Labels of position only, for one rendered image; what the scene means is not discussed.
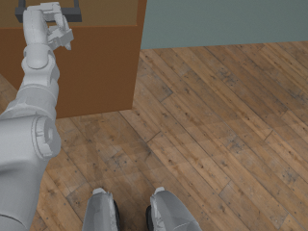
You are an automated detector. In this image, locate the robot left thigh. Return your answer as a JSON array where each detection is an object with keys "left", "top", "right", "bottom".
[{"left": 82, "top": 192, "right": 116, "bottom": 231}]

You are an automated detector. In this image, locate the robot left upper arm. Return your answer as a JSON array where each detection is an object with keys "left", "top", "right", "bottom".
[{"left": 0, "top": 114, "right": 62, "bottom": 231}]

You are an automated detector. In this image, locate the drawer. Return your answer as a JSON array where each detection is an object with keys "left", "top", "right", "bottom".
[{"left": 0, "top": 0, "right": 139, "bottom": 28}]

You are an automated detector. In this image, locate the cabinet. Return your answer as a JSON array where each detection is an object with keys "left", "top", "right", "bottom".
[{"left": 0, "top": 0, "right": 147, "bottom": 119}]

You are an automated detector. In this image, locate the left robot shin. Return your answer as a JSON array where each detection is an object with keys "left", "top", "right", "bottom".
[{"left": 87, "top": 188, "right": 118, "bottom": 231}]

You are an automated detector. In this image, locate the robot left hand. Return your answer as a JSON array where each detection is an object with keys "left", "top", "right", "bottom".
[{"left": 22, "top": 2, "right": 74, "bottom": 51}]

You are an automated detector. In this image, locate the handle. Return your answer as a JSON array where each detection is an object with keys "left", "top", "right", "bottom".
[{"left": 14, "top": 0, "right": 83, "bottom": 23}]

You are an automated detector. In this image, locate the robot left forearm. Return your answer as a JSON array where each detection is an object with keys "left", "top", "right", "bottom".
[{"left": 0, "top": 43, "right": 60, "bottom": 123}]

